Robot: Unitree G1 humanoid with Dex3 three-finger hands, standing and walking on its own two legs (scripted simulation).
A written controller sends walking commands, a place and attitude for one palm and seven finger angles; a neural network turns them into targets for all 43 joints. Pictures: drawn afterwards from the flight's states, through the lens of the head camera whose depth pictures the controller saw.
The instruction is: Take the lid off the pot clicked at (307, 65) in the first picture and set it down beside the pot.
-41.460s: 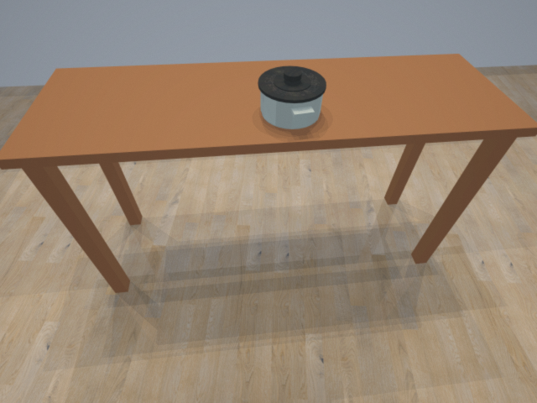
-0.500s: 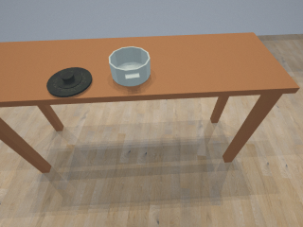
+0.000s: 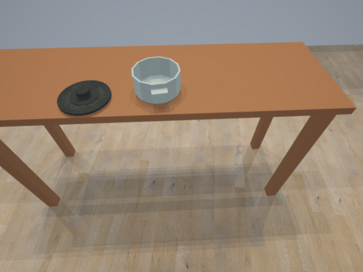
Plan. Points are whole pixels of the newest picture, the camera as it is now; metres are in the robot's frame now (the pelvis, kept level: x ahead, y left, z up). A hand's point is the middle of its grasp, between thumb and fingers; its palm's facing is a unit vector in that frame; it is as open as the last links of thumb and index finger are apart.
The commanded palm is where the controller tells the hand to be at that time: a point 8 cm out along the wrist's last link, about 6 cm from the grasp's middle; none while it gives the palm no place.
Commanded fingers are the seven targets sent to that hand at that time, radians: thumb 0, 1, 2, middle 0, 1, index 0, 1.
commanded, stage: let the arm hang, fingers relaxed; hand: left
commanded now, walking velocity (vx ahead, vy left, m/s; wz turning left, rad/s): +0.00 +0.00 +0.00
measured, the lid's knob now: (82, 91) +0.64 +0.36 +0.00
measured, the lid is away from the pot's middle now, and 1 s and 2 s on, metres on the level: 0.25 0.25 0.25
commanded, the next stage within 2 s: look to check the result in 0.90 s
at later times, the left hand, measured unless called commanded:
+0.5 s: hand out of the picture -0.02 +0.18 -0.17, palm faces +0.03 -0.98 -0.20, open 7.3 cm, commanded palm none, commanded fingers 0.00 0.90 0.90 -0.20 -0.30 -0.20 -0.30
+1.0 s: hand out of the picture -0.03 +0.18 -0.18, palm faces +0.03 -0.98 -0.19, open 7.3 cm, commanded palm none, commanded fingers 0.00 0.90 0.90 -0.20 -0.30 -0.20 -0.30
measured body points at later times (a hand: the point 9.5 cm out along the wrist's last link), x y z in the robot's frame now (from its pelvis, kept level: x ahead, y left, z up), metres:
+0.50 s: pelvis -0.02 +0.01 +0.00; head +0.00 +0.01 +0.45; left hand -0.02 +0.24 -0.16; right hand -0.04 -0.19 -0.16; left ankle -0.04 +0.14 -0.74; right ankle -0.06 -0.10 -0.74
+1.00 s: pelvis -0.02 +0.02 +0.00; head +0.00 +0.02 +0.45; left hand -0.03 +0.23 -0.16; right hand -0.04 -0.19 -0.16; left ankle -0.04 +0.14 -0.74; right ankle -0.06 -0.10 -0.74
